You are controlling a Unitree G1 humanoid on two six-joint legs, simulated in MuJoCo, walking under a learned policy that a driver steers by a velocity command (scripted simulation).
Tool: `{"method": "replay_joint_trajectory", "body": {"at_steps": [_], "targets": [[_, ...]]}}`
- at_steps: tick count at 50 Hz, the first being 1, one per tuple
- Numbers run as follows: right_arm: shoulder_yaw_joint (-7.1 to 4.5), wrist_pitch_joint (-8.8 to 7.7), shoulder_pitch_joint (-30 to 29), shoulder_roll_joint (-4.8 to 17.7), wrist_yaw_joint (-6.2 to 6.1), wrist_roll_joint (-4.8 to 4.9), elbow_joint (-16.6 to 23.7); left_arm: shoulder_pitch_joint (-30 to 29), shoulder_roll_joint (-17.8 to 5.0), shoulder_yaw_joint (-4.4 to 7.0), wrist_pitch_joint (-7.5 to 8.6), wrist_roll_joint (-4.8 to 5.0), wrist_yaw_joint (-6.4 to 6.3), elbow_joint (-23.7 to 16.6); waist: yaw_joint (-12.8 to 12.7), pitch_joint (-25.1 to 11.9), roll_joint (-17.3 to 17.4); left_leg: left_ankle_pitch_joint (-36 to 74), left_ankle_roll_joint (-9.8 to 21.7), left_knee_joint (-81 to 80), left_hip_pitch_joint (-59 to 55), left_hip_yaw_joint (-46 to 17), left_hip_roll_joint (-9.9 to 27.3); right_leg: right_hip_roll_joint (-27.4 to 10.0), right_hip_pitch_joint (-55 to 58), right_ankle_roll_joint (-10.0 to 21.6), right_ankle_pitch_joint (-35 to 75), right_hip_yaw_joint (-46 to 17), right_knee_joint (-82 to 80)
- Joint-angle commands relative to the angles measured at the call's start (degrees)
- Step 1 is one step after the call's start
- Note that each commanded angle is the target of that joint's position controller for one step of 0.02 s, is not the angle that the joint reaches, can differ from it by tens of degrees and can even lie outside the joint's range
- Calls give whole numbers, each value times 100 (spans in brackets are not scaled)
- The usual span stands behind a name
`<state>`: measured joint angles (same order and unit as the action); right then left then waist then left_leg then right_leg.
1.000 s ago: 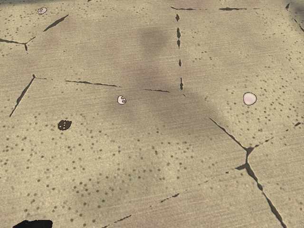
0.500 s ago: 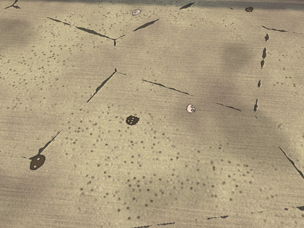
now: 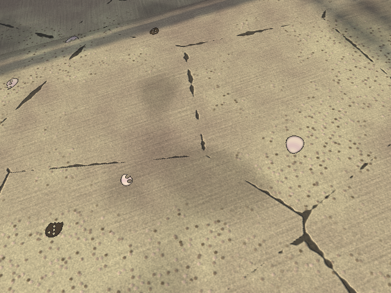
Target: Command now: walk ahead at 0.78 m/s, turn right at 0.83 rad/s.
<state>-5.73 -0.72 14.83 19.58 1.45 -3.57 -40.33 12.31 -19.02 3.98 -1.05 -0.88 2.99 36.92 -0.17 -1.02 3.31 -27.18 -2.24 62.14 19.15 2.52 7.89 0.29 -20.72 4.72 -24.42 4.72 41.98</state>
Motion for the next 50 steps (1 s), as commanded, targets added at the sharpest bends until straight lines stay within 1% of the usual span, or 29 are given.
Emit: {"method": "replay_joint_trajectory", "body": {"at_steps": [1, 2, 4, 8, 12, 14, 16, 18, 19, 20, 21, 22, 24, 26, 28, 31, 34, 37, 38, 39, 40, 41, 42, 43, 44, 45, 46, 48, 50], "targets": [[141, -365, -1271, 382, 99, -41, 1042, 1165, -1100, 263, 85, -42, -190, -10, -539, 420, -718, 811, 46, 979, 3708, -492, -117, -1730, 2274, 1149, -1363, -3704, -3054], [143, -343, -779, 434, 123, -75, 782, 911, -912, 175, 167, -35, -226, -21, -239, 359, -704, 1136, 13, 570, 3106, -418, -20, -1381, 1914, 968, -1070, -3094, -3143], [167, -183, -467, 457, 195, -21, 482, 696, -677, 45, 375, -34, -228, 24, -53, 452, -939, 1822, -26, 283, 2571, -176, -29, -975, 1507, 766, -335, -2258, -3506], [296, -64, -1141, 203, 246, 198, 498, 1250, -608, 15, 582, 29, -114, 380, -246, 868, -615, 2577, 224, -660, 2873, 121, -176, -754, 1889, 482, 1848, -1049, -3747], [432, -142, -1724, -28, 339, 272, 604, 1436, -515, -77, 712, -35, -211, 680, -322, 1100, -569, 3076, 629, -2064, 2287, 320, -649, -898, 2088, 176, 3672, -79, -4228], [457, -146, -1418, -21, 319, 297, 462, 1266, -622, -93, 758, -48, -286, 763, -89, 776, -694, 3238, 865, -2416, 1468, 642, -990, -963, 2424, -45, 6164, 315, -3952], [391, -100, -670, 237, 234, 292, 193, 1163, -865, -22, 688, -161, -424, 799, 325, 97, -1066, 2719, 1052, -2299, 685, 833, -1440, -1121, 3111, -239, 8832, 449, -2901], [189, -72, 1375, 693, 133, 322, -438, 701, -1122, 91, 477, -319, -524, 703, 1314, -795, -1183, 1810, 1273, -2187, -967, 709, -1750, -1200, 3034, -258, 9764, 460, -236], [43, -64, 2450, 899, 57, 290, -721, 342, -1181, 118, 429, -281, -521, 651, 1940, -938, -898, 1400, 1541, -2784, -2069, 188, -1560, -900, 2149, -234, 8806, 584, 2065], [9, -2, 2309, 1031, -30, 293, -847, 61, -161, -171, 561, -324, -374, 526, 1398, -386, 338, 492, 1661, -2619, -2571, -1164, -742, 32, 114, -122, 2448, 318, 4125], [-74, 35, 1379, 1323, -37, 224, -585, 559, 183, -273, 671, -82, -227, 23, 418, -739, 1754, -372, 2878, -3995, -3608, -4906, 293, 850, -2376, -448, -233, -693, 5584], [-81, -10, 1100, 1048, -4, 278, -421, 279, -276, -311, 808, -187, -240, -14, 556, -616, 404, -705, 2700, -4870, -3328, -5374, 427, 376, -2540, -217, 420, -1301, 5170], [2, -91, 989, 588, -24, 271, -585, -98, -433, -338, 876, -224, -240, -42, 172, 191, -866, -110, 2295, -5121, -1837, -4332, 138, -133, -2020, -210, 894, -1225, 3990], [96, -237, 852, 470, -100, 291, -652, -155, -294, -415, 656, -395, -243, -125, -181, 592, -869, 810, 2199, -5154, -719, -3437, -326, -403, -1616, -480, 694, -1139, 3357], [86, -373, 857, 574, -86, 330, -634, -433, -183, -490, 487, -423, -220, -288, -215, 794, -716, 1164, 2184, -5343, -11, -2903, -613, -600, -1485, -681, 653, -856, 2487], [36, -421, 979, 601, -89, 366, -632, -1619, -19, -599, 500, -254, -128, -771, 225, 1055, -427, 2137, 1905, -5600, 485, -2499, -931, -565, -1110, -853, 2067, -463, 645], [-50, -416, 1308, 760, -53, 430, -737, -1974, 50, -613, 528, -129, -121, -910, 619, 656, -133, 3809, 1590, -5331, -260, -2493, -881, -235, -600, -757, 3148, -308, -465], [-121, -399, 1198, 934, -124, 407, -724, -1735, -199, -510, 577, -118, -201, -886, 487, 237, -3, 5218, 1293, -4514, -1091, -2549, -781, 41, 138, -612, 2875, -433, -1249], [-152, -411, 1117, 1071, -138, 376, -708, -1221, -463, -394, 593, -101, -266, -728, 240, -188, -6, 6018, 1149, -3829, -1289, -2565, -781, 197, 821, -551, 2454, -475, -1248], [-200, -430, 849, 1305, -117, 329, -651, -269, -739, -252, 619, -50, -348, -499, -343, -732, 37, 6165, 1032, -2698, -1177, -2559, -816, 149, 1846, -491, 2006, -573, -1229], [-191, -496, 451, 1239, -96, 269, -556, 1059, -1059, -75, 637, -70, -463, -165, -1065, -1288, -21, 5530, 962, -1285, -461, -2405, -1026, -266, 3232, -394, 1382, -811, -959], [53, -552, 351, 255, -119, 220, -370, 2222, -1384, 60, 652, -246, -581, 80, -1247, -1931, -1186, 1267, 1037, 720, 576, -1890, -1382, -1740, 4464, -309, -512, -2201, -1007], [244, -499, 1192, -147, -114, 611, 33, 1472, -1790, 155, 610, -384, -499, -8, -339, -2596, -3090, -240, 856, 2022, 2011, -1249, -1660, -3054, 4940, 291, -1640, -5675, -2462], [208, -371, 647, 431, -177, 394, -200, 758, -1061, 113, 556, -303, -447, -177, -430, -1624, -1718, 581, 925, 2084, 2473, -1054, -1060, -2584, 4020, 297, -2499, -5207, -2738], [151, -304, 198, 564, -105, 288, -176, 436, -585, -7, 539, -249, -426, -153, -418, -894, -1094, 1091, 882, 1749, 2445, -883, -836, -2289, 3239, 225, -1658, -3995, -2648], [146, -245, -16, 522, -25, 241, -178, 452, -384, -48, 536, -288, -400, -4, -369, -483, -573, 1224, 826, 1588, 2313, -810, -660, -2073, 2658, 180, -512, -3186, -2664], [165, -178, -236, 381, 77, 162, -81, 667, -313, -80, 559, -269, -417, 207, -322, -237, -575, 1225, 816, 1462, 2270, -801, -508, -1871, 2305, 114, 136, -2515, -2711], [271, -25, -440, 32, 198, 148, 129, 996, -55, -140, 663, -141, -346, 598, -161, 72, -889, 1263, 812, 1379, 2395, -722, -304, -1722, 1991, -53, 1088, -1671, -2826], [360, 67, -831, -105, 265, 137, 396, 1041, 29, -157, 755, -39, -270, 768, -52, 286, -798, 1480, 811, 1258, 2649, -580, -214, -1659, 1803, -171, 2072, -898, -3010]]}}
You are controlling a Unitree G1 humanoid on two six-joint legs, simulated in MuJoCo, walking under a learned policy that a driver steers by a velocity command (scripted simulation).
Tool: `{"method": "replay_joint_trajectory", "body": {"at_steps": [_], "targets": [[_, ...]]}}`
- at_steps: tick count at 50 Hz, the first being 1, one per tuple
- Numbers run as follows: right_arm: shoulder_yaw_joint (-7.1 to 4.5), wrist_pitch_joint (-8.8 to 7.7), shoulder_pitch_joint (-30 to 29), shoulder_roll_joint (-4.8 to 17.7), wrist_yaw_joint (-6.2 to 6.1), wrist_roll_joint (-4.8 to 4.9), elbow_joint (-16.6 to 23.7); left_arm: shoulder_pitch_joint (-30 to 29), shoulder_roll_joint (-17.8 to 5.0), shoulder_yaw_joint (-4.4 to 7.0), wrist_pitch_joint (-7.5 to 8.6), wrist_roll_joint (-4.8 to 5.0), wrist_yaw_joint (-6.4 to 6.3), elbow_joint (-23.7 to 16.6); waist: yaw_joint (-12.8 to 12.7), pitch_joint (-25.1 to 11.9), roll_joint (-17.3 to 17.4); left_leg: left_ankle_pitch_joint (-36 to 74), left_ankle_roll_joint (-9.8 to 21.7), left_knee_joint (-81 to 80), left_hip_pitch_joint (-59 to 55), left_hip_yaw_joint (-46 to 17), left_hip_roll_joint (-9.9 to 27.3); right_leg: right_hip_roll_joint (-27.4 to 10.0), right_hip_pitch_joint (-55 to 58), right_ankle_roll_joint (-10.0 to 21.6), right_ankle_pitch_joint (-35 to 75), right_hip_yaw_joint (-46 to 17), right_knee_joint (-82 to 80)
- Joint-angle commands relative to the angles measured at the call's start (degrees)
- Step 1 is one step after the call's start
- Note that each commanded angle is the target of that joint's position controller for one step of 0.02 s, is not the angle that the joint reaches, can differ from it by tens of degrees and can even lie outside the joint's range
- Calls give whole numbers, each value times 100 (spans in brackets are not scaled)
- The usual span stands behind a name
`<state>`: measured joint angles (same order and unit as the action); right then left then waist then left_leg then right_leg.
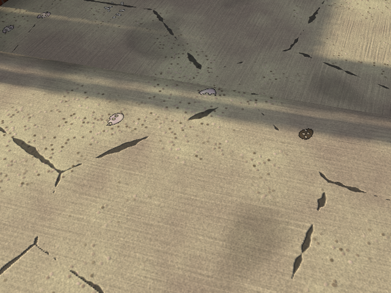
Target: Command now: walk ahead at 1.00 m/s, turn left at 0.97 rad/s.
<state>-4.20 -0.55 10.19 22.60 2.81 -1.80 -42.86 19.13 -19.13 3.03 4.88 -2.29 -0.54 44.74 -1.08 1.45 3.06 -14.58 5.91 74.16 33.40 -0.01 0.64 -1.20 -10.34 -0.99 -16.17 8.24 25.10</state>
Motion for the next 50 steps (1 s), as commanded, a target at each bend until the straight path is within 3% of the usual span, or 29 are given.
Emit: {"method": "replay_joint_trajectory", "body": {"at_steps": [1, 5, 8, 10, 11, 12, 13, 14, 15, 16, 17, 18, 20, 23, 26, 28, 30, 32, 33, 34, 35, 36, 37, 38, 39, 40, 43, 47, 50], "targets": [[251, 59, -547, -433, 167, -44, 803, 275, -16, -55, 203, 108, 98, 10, 130, 110, -792, 515, -9, -170, 1199, -228, 504, -1473, 600, 368, 1635, -888, -1440], [344, 58, -1362, -309, 305, -2, 1124, 283, -264, -12, 291, 61, 64, 187, 193, 660, -518, 1442, 93, -1843, 844, 445, 336, -1097, 386, 195, 2779, 339, -1895], [474, -62, -1566, -480, 301, -70, 1054, 940, -516, -33, 269, 35, 29, 484, 151, 784, -525, 1453, 387, -3017, -374, 872, -273, -1229, 477, 239, 5817, 530, -1891], [361, -115, -922, -102, 168, -134, 747, 967, -991, 35, 128, 84, -63, 558, 619, 267, -867, 754, 513, -3353, -1411, 930, -768, -1363, 977, 428, 7627, 504, -817], [246, -130, 39, 145, 83, -163, 450, 833, -1140, 36, 51, 89, -104, 575, 1132, -247, -976, 476, 625, -3518, -2547, 675, -825, -1477, 829, 560, 7925, 396, 427], [103, -144, 1229, 369, -46, -163, 66, 575, -1177, 22, -15, 122, -99, 533, 1732, -735, -1012, 578, 780, -4183, -3947, 225, -591, -1376, 256, 645, 7260, 356, 2070], [-58, -127, 1570, 857, -189, -232, -101, 795, -607, -62, -37, 89, -8, 445, 1406, -1346, -226, -515, 845, -4058, -5256, -1051, 659, -638, -973, 621, 2015, 135, 4486], [-119, -169, 1353, 1144, -238, -295, 132, 1563, -70, -171, -11, 389, 45, 172, 736, -2497, 711, -919, 1368, -4651, -6479, -4046, 2530, 84, -2682, 569, -1361, -830, 6547], [-155, -181, 1338, 875, -275, -137, 75, 472, -684, -17, 12, 366, -12, -26, 1112, -2024, -400, -1112, 1085, -5445, -5639, -3826, 2137, -51, -3127, 669, -474, -1353, 6486], [-91, -269, 1033, 637, -306, -115, -125, 286, -459, -43, 27, 388, 21, -107, 725, -806, -268, -847, 970, -5749, -4592, -2996, 1974, -267, -3309, 645, -51, -1226, 6006], [-33, -366, 791, 282, -282, -106, -203, 325, -285, -78, -19, 326, 60, 31, 443, -173, -552, -431, 816, -6020, -3659, -2353, 1741, -525, -3088, 625, 99, -1206, 5516], [27, -447, 551, 63, -292, -95, -236, 444, -143, -86, -137, 245, 118, 199, 187, 82, -562, -186, 570, -6218, -3040, -1674, 1402, -649, -2743, 590, 193, -1271, 5290], [116, -602, 590, -280, -270, 6, -347, 733, 65, -89, -357, 149, 225, 365, -91, 191, -245, 59, 433, -6585, -2408, -1017, 1295, -819, -2352, 481, 275, -1307, 4986], [120, -770, 697, -331, -220, 102, -533, -240, 196, -72, -446, 134, 323, 42, -56, 608, -138, 1112, 102, -6934, -2319, 169, 946, -877, -3004, 444, 950, -1061, 4362], [168, -834, 755, -393, -216, 81, -614, -973, 308, -147, -367, 204, 403, -256, -15, 672, -29, 2551, -135, -6969, -2342, 1165, 568, -658, -2876, 587, 1991, -515, 3191], [166, -848, 880, -221, -288, 123, -665, -1342, 295, -189, -330, 192, 479, -403, 19, 710, -181, 3479, -259, -7040, -2615, 1452, 645, -441, -2530, 744, 2439, -129, 2220], [142, -831, 1013, 50, -400, 136, -677, -1338, 167, -174, -314, 152, 526, -404, -66, 468, -88, 5709, -416, -6571, -3287, 1613, 806, 28, -2027, 918, 2653, 274, 1658], [38, -650, 896, 461, -545, 65, -561, -488, -171, -72, -347, 165, 499, -183, -589, -159, 318, 7724, -527, -5261, -3809, 1584, 1019, 499, -1100, 1059, 1952, 427, 1626], [-23, -521, 646, 641, -579, 12, -453, 470, -421, 39, -370, 160, 460, 61, -1113, -618, 424, 8166, -495, -4014, -3656, 1507, 1146, 672, -129, 1197, 1491, 326, 1730], [-61, -408, 339, 717, -568, -44, -331, 1682, -705, 200, -387, 142, 373, 417, -1674, -1063, 322, 7632, -406, -2283, -3089, 1330, 1202, 690, 1074, 1428, 929, -48, 1616], [-43, -361, 233, 499, -440, -51, -387, 1985, -928, 353, -400, 214, 246, 533, -1742, -911, -326, 3874, -393, 66, -2191, 1373, 472, 485, 1710, 1689, 626, -599, 1090], [238, -501, 359, -503, -338, -161, 19, 1426, -1362, 439, -470, 193, 181, 537, -784, -452, -1946, -1427, -609, 2280, 269, 891, -493, -293, 2401, 2136, 1997, -2316, 1429], [329, -646, 637, -410, -322, -6, 577, 1048, -1664, 515, -505, 125, 153, 230, -478, -1647, -1916, -1431, -603, 2750, 1550, -342, -515, -1150, 3323, 3098, 43, -5021, -171], [336, -769, 250, -84, -323, -87, 576, 844, -1237, 464, -492, 109, 105, 75, -513, -1066, -714, -936, -513, 2212, 1845, -621, -151, -1332, 2745, 2809, -1084, -5576, -1143], [316, -799, 108, 34, -308, -86, 546, 629, -863, 373, -468, 117, 83, 132, -209, -375, 50, -486, -515, 1494, 1601, -615, 120, -1188, 1733, 2474, -1079, -5159, -1296], [349, -739, 6, -44, -318, -176, 564, 483, -765, 329, -401, 147, 74, 160, 35, -14, 281, -495, -598, 1041, 1271, -590, 292, -950, 881, 2319, -475, -4662, -1256], [445, -336, -56, -224, -296, -277, 679, 223, -637, 241, -153, 206, 29, 21, 400, 320, 303, -586, -926, -216, 359, -391, 645, -239, -901, 2150, 265, -3471, -1437], [581, -305, -1251, -444, -193, -102, 1206, 425, -732, 304, -53, 269, 54, -27, -63, 455, -174, 1328, -987, -2584, -207, 24, 509, 329, -1213, 1807, 1841, -2800, -1450], [587, -340, -1615, -403, -186, 10, 1380, 791, -844, 387, -99, 280, 111, 8, -492, 113, -503, 1991, -836, -3565, -344, 99, 143, 204, -193, 1562, 2927, -2987, -1145]]}}
Over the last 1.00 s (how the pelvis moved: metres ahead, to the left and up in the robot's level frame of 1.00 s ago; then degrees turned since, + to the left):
0.88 0.02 0.02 35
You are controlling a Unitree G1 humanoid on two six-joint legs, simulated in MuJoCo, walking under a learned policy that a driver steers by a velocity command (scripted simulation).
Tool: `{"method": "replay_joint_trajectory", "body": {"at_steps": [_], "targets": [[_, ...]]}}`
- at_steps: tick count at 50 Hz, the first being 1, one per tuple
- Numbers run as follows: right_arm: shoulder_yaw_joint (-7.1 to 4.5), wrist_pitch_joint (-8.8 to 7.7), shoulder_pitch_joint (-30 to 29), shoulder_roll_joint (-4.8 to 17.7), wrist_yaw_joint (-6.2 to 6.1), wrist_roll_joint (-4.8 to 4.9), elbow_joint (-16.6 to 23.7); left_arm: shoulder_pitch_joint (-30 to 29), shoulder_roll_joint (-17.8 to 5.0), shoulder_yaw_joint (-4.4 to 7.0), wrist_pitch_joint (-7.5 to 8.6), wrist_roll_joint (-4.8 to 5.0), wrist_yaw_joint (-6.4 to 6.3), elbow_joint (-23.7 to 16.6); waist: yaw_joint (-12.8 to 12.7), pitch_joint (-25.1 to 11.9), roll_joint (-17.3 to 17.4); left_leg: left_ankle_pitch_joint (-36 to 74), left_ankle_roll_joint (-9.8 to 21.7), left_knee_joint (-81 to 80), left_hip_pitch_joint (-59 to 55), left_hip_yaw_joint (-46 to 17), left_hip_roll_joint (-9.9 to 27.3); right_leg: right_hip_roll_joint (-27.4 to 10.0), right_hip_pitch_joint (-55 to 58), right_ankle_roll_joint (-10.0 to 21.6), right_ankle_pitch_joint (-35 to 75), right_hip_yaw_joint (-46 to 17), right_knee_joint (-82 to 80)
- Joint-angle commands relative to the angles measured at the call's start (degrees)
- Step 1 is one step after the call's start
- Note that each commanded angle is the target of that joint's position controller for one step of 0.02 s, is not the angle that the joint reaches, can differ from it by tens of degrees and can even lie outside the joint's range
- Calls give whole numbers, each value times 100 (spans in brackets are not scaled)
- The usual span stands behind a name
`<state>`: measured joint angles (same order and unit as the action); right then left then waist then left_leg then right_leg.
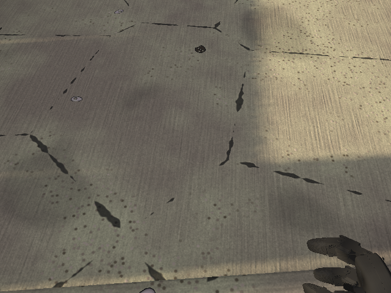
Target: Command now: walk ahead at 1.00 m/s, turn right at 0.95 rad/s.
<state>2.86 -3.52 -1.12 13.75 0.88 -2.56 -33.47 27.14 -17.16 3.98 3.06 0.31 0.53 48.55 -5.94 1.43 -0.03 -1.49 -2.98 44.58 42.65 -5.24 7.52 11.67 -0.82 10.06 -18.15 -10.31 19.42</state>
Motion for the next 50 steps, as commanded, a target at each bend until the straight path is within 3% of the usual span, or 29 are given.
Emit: {"method": "replay_joint_trajectory", "body": {"at_steps": [1, 4, 6, 7, 8, 9, 11, 15, 18, 21, 22, 25, 27, 28, 30, 32, 33, 34, 35, 36, 37, 38, 39, 41, 43, 46, 47, 48, 50], "targets": [[-137, -61, -573, 536, -8, 93, 514, 26, -1063, 311, 72, 6, -10, -373, -47, 85, -271, 659, 96, -865, -1279, 546, -591, -1163, -835, 408, 3277, -1249, -462], [-334, -120, 102, 1008, -70, 104, 388, -363, -1358, 382, 56, -11, -68, -537, 377, -337, -272, 89, 235, -1628, -2609, 384, -928, -1228, -430, 41, 4367, -1472, 400], [-608, -155, 2473, 1554, -242, 135, -118, -941, -1498, 389, 136, -89, -28, -695, 1710, -1540, -254, -996, 377, -1135, -5200, 114, -492, -960, -1285, -199, 4315, -1109, 2952], [-750, -175, 3445, 1963, -342, -70, -236, -743, -584, 170, 187, -37, -29, -880, 1772, -2398, 1068, -3574, 581, -1481, -6634, -1735, 1083, -478, -2505, -258, 803, -489, 5163], [-826, -122, 2651, 2221, -284, -103, -124, -54, -327, -2, 156, 166, 8, -1172, 953, -2896, 2742, -4164, 1095, -2784, -6870, -4911, 2063, -262, -3789, -391, -1084, 41, 6257], [-751, -81, 1923, 1534, -264, -47, 28, -493, -761, 34, 51, -23, -59, -930, 994, -1864, 1425, -4419, 1153, -2831, -6009, -4327, 1715, -811, -4280, -354, -304, 169, 6422], [-605, -45, 1812, 927, -197, -44, -146, -1143, -871, 61, -70, -183, 54, -964, 1000, -830, 193, -2737, 1050, -2757, -4652, -2371, 1270, -1247, -4060, -451, 270, 428, 5924], [-587, -259, 2216, 841, -92, 188, -754, -1616, -413, -78, -404, -215, 274, -1339, 652, 0, 467, -820, 806, -3194, -3763, -526, 937, -1790, -4205, -486, 488, 411, 5260], [-595, -341, 2165, 912, -42, 183, -872, -2041, -397, -137, -469, -181, 348, -1577, 533, 229, 446, 82, 776, -3549, -3577, 503, 804, -1838, -4325, -518, 1399, 602, 4595], [-636, -385, 2198, 1158, -91, 136, -1031, -2656, -382, -192, -406, -168, 528, -1749, 533, 562, 410, 1057, 689, -3767, -3338, 1470, 593, -1751, -3837, -440, 2136, 1154, 3437], [-670, -404, 2621, 1219, -125, 97, -1205, -2484, -513, -118, -436, -289, 520, -1609, 609, 436, 386, 2043, 724, -3486, -4066, 1534, 762, -1745, -4136, -296, 2374, 1170, 4007], [-569, -413, 3185, 1017, -212, 38, -1519, -2760, -392, -123, -212, -376, 482, -1514, 657, 559, 119, 2193, 468, -2962, -5153, 1865, 666, -1552, -4609, 116, 3388, 1021, 3211], [-538, -396, 3137, 1050, -162, 34, -1543, -2928, -368, -130, -99, -337, 425, -1406, 703, 587, 222, 2755, 398, -2647, -4938, 2203, 361, -1176, -3821, 239, 3525, 1598, 2372], [-500, -360, 3220, 1069, -220, 100, -1689, -3272, -205, -227, -32, -423, 426, -1415, 756, 640, 207, 2694, 378, -2625, -4581, 2230, 370, -1068, -2997, 148, 4005, 1592, 1481], [-476, -135, 3416, 1218, -276, 123, -1908, -2721, -250, -180, -77, -437, 283, -1049, 604, 382, 297, 3066, 657, -1305, -4415, 2150, 407, -769, -1634, -91, 3837, 1826, 1066], [-495, 61, 3363, 1165, -364, 31, -2112, -870, -562, -45, -91, -454, 46, -308, -116, -193, 465, 3372, 861, 1370, -4350, 1571, 500, -1220, -203, -86, 3789, 1507, 421], [-619, 89, 2701, 1261, -341, 211, -2049, 72, -760, 94, -75, -508, -35, -4, -841, -554, 8, 1364, 771, 3860, -3190, 1423, -114, -1701, 1345, 55, 4452, 1053, -407], [-640, 46, 2320, 942, -282, 245, -1857, 179, -1318, 203, 2, -600, -29, 143, -713, -142, -513, -3739, 876, 5983, -1070, 891, -936, -2279, 2110, 219, 4374, 585, 238], [-431, -183, 2890, 132, -253, 447, -1422, 437, -1641, 166, 146, -578, -4, 154, 13, -879, -1088, -4507, 1072, 6218, -58, -344, -810, -3193, 3078, -108, 8721, 308, 2642], [-452, -265, 3208, 237, -267, 603, -1518, 888, -1407, 232, 154, -434, 44, 288, -103, -1724, -696, -3635, 1045, 5872, 557, -444, -598, -3692, 3505, 128, 7634, -326, 2433], [-489, -170, 2716, 482, -320, 458, -1478, 697, -1173, 266, 168, -347, 53, 329, -183, -1417, -615, -2906, 989, 5286, 1183, 32, -336, -3542, 2881, 288, 3795, -778, 1332], [-515, -80, 2337, 596, -267, 215, -1511, 28, -781, 152, 223, -326, 7, 239, 117, -701, -318, -2252, 848, 4665, 1017, 104, -141, -3338, 1588, 202, 1709, -741, 492], [-517, 12, 2299, 400, -175, 58, -1497, -315, -561, 63, 294, -239, -36, 264, 453, -243, -506, -1724, 740, 4110, 412, 69, 15, -3362, 195, 112, 1208, -661, 71], [-456, 241, 1813, 99, 32, 25, -1339, -569, -191, -70, 413, -202, -91, 343, 847, 797, -374, -1518, 343, 3492, -28, -35, 327, -3390, -1846, 183, 1060, -267, -324], [-402, 253, 1377, -32, 143, 58, -1074, -985, -240, -71, 576, -169, -95, 244, 1106, 993, -339, -421, 349, 2301, -435, 40, 404, -3069, -2608, -74, 1489, 572, -604], [-418, 164, 884, 142, 214, 150, -935, -1085, -509, -5, 672, -67, -49, 178, 1031, 890, -424, 334, 799, 482, -1439, 929, 11, -2517, -2197, -490, 2398, 1877, -935], [-440, 171, 954, 184, 214, 252, -1003, -1015, -574, -7, 662, -86, -56, 170, 1008, 660, -356, 451, 961, 348, -1619, 1165, -298, -2371, -1575, -544, 3791, 2255, -739], [-478, 128, 1099, 269, 201, 203, -949, -912, -708, 20, 645, -48, -50, 161, 1125, 580, -555, 163, 1161, 204, -1910, 1282, -472, -2521, -1240, -580, 5289, 2355, -183], [-675, 129, 2280, 624, 174, 171, -1271, -1033, -1033, 115, 379, -170, -160, 89, 1786, -384, -650, -715, 1519, 296, -3004, 1589, -1098, -2576, -447, -608, 7157, 2431, 1880]]}}
Over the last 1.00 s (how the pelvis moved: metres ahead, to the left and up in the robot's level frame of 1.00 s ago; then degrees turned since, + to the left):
0.94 -0.04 0.00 -24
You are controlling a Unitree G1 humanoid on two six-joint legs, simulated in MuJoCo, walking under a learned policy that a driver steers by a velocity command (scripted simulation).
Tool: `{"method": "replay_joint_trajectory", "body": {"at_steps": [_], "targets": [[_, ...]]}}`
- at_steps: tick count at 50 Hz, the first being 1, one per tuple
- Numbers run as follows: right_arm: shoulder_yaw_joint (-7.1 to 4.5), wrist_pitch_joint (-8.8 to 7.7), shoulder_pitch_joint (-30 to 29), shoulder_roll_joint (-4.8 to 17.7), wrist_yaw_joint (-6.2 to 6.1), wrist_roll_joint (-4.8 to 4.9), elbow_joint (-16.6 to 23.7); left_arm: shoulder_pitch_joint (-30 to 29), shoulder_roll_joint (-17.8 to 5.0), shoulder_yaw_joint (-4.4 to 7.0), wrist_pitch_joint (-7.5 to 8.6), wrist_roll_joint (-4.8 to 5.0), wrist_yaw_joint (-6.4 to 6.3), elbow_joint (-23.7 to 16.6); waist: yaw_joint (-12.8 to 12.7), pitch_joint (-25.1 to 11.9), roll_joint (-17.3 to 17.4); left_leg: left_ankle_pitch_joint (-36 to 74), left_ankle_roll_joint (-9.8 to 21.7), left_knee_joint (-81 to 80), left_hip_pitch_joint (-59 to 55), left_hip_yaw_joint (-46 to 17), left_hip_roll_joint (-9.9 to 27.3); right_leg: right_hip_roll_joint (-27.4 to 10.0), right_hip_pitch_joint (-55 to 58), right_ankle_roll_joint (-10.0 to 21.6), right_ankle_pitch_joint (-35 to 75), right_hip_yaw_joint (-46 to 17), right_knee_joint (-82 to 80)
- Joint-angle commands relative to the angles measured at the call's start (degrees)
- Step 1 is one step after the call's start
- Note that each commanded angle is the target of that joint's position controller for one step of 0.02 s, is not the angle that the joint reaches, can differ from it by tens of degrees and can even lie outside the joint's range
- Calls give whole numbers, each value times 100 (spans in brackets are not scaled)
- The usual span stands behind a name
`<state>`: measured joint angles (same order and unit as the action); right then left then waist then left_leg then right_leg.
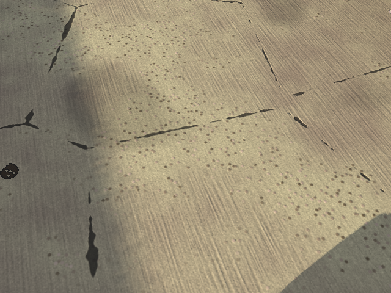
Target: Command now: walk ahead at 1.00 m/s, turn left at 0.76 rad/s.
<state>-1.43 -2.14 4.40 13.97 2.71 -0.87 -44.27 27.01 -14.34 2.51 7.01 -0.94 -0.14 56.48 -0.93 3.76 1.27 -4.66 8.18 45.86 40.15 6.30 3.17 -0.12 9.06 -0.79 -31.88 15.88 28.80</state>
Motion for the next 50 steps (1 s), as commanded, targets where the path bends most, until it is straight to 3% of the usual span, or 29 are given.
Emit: {"method": "replay_joint_trajectory", "body": {"at_steps": [1, 2, 3, 4, 6, 8, 10, 14, 17, 19, 21, 22, 23, 24, 25, 26, 28, 30, 33, 36, 40, 42, 44, 45, 46, 47, 48, 49, 50], "targets": [[-417, 14, 2953, 916, -31, 26, -533, -1303, -1362, 288, -151, -50, -111, -851, 1907, -1296, -591, -540, 560, -91, -4267, 282, -881, -1324, -1942, 454, 8058, -290, 2675], [-573, 84, 3031, 1300, -94, 93, -622, -1458, -1014, 249, -180, -54, -45, -860, 1856, -1095, 412, -756, 805, -658, -4949, -689, -522, -350, -3163, 252, 3491, -284, 5344], [-664, 203, 2360, 1920, -107, -13, -407, -1036, -370, 46, -78, -31, 30, -1602, 794, -1521, 2045, -1424, 1629, -1940, -5793, -4218, 748, 441, -5298, -25, 350, -980, 7139], [-677, 242, 2143, 1880, -127, -37, -190, -1294, -620, -1, 43, -92, 13, -1876, 854, -1708, 1240, -2484, 1769, -3149, -6141, -5764, 1177, 244, -6116, 110, 693, -1926, 6763], [-562, 171, 2043, 1232, -255, -59, -389, -1572, -647, -37, 76, -139, -12, -1758, 437, -427, -313, -1930, 1257, -3168, -4509, -4804, 948, -298, -5855, 121, 1234, -2020, 5623], [-457, 25, 1628, 973, -309, 22, -347, -1500, -480, -112, -174, -299, -6, -1742, -43, -108, -252, -909, 1032, -3102, -3138, -3537, 306, -596, -5061, -9, 1295, -2042, 4850], [-422, -124, 1576, 926, -247, 114, -250, -1699, -490, -151, -376, -329, 41, -1854, -142, -104, -176, -428, 1034, -3256, -2409, -2922, -131, -687, -4556, -161, 1260, -1874, 4044], [-519, -208, 1922, 1156, -227, 127, -183, -3111, -327, -266, -370, -198, 134, -2393, 290, 118, -127, 923, 827, -3479, -2319, -2627, -423, -449, -4311, -290, 2824, -1515, 1913], [-601, -209, 2228, 1267, -173, 135, -187, -3598, -335, -284, -320, -80, 140, -2615, 661, -74, 136, 1835, 622, -3343, -3069, -2797, -321, -132, -4121, -192, 3531, -1455, 825], [-627, -215, 2131, 1320, -216, 123, -133, -3638, -446, -258, -281, -33, 112, -2723, 621, -160, 228, 2076, 471, -3157, -3357, -2951, -170, -64, -3680, -94, 3614, -1625, 227], [-677, -236, 1841, 1542, -248, 108, -32, -2785, -823, -105, -241, -19, 24, -2490, 193, -673, 210, 3362, 188, -2304, -3490, -3008, -184, 201, -2378, 28, 3151, -1681, 20], [-715, -250, 1618, 1753, -225, 67, 16, -1797, -1116, 31, -214, 18, -55, -2252, -374, -1239, 169, 3757, 76, -1210, -3392, -2953, -266, 205, -1334, 92, 2667, -1689, 153], [-681, -296, 1246, 1656, -191, 20, 119, -431, -1370, 164, -210, 7, -172, -1926, -1116, -1831, 99, 3293, -22, 286, -2715, -2765, -485, -164, 86, 165, 2106, -1879, 330], [-422, -346, 1243, 694, -200, -48, 301, 664, -1692, 269, -198, -174, -281, -1718, -1245, -2482, -1096, -747, 37, 2315, -1633, -2317, -884, -1560, 1363, 212, 14, -3297, 257], [-238, -296, 2275, 345, -191, 347, 662, -253, -2106, 358, -208, -336, -202, -1886, -155, -3023, -3112, -2520, -120, 3554, -141, -1697, -1218, -2850, 1786, 810, -1420, -7016, -1377], [-253, -160, 1864, 877, -276, 121, 350, -1083, -1346, 296, -253, -289, -146, -2113, -211, -2019, -1612, -1720, -61, 3772, 324, -1498, -629, -2477, 824, 915, -2321, -6647, -1578], [-311, -47, 1184, 1049, -138, -50, 369, -1257, -717, 135, -275, -259, -101, -1923, -209, -894, -220, -1091, -174, 3295, 152, -1220, -206, -1972, -534, 833, -135, -4514, -1438], [-228, 85, 808, 741, 38, -145, 621, -810, -624, 95, -178, -202, -104, -1486, -105, -412, -443, -1054, -222, 3078, 183, -1179, 91, -1656, -1112, 663, 1057, -3305, -1577], [-97, 230, 293, 485, 142, -123, 985, -537, -470, 59, -18, -26, 18, -1151, 25, -181, -540, -773, -242, 2907, 576, -1018, 305, -1561, -1231, 466, 2544, -2174, -1810], [-20, 239, -235, 504, 209, -89, 1301, -725, -598, 63, 74, -52, 39, -1097, 198, 70, -562, 52, -272, 2153, 477, -724, 264, -1318, -1560, 347, 3739, -1054, -2080], [106, 186, -1053, 422, 331, -109, 1466, -206, -812, 69, 80, -85, -7, -845, 23, 520, -227, 522, 10, 173, -330, 155, -168, -1047, -1457, 102, 5653, -148, -2329], [97, 138, -879, 503, 288, -130, 1312, 67, -1124, 106, 17, -86, -84, -778, 162, 249, -531, 318, 192, -197, -1118, 438, -657, -1210, -1001, 133, 8247, -90, -1873], [-20, 88, 212, 804, 155, -193, 907, 7, -1499, 156, -140, -79, -171, -769, 820, -399, -822, -371, 399, -446, -2458, 235, -1028, -1505, -805, 274, 9644, -191, -349], [-160, 76, 1345, 1065, 56, -196, 526, -218, -1594, 154, -211, -88, -187, -829, 1353, -851, -916, -616, 560, -783, -3645, -139, -1007, -1578, -1133, 441, 9453, -305, 970], [-339, 82, 2265, 1381, -76, -224, 225, -487, -1570, 157, -262, -65, -160, -897, 1821, -1180, -756, -754, 711, -1398, -4999, -670, -687, -1245, -2044, 525, 7810, -239, 2952], [-466, 91, 2035, 1868, -186, -163, 237, -350, -722, 16, -231, -102, -88, -1146, 1050, -1635, 1037, -181, 508, -1120, -6208, -2342, 801, -205, -3696, 415, 430, -446, 5457], [-489, 73, 1962, 1987, -232, -243, 481, 227, -761, -23, -198, 281, -78, -1429, 862, -2971, 914, -715, 1357, -1995, -7225, -4730, 2062, 204, -5057, 531, 323, -2041, 6656], [-480, 43, 1864, 1592, -290, -205, 396, -589, -1026, 22, -159, 225, -87, -1460, 973, -2083, -180, -1259, 1118, -2601, -6324, -4208, 1718, -154, -5414, 557, 1098, -2105, 6409], [-387, -46, 1635, 1287, -316, -179, 182, -641, -844, -12, -159, 223, -34, -1452, 598, -850, -250, -1053, 961, -2939, -5002, -3525, 1572, -375, -5368, 547, 1397, -1965, 5826]]}}
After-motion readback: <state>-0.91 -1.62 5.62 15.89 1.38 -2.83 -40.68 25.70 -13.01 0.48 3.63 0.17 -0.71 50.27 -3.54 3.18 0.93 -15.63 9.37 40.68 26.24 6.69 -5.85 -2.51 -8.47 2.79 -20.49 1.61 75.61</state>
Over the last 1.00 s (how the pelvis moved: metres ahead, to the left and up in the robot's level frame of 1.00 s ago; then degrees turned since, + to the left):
0.87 -0.20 -0.17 -19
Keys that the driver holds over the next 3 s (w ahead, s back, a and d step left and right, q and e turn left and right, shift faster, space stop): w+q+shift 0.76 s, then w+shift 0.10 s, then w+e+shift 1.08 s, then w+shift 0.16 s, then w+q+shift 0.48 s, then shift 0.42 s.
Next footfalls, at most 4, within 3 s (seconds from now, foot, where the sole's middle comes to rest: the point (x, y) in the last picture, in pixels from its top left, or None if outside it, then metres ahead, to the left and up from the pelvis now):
0.04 left None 0.24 0.06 -0.73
0.46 right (201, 223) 0.69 0.01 -0.73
0.92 left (95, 175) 0.89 0.42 -0.73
1.38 right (66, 101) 1.29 0.63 -0.73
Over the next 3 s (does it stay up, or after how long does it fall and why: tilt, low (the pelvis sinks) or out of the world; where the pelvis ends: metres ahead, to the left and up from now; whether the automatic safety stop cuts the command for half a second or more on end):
stays up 2.46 0.88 0.04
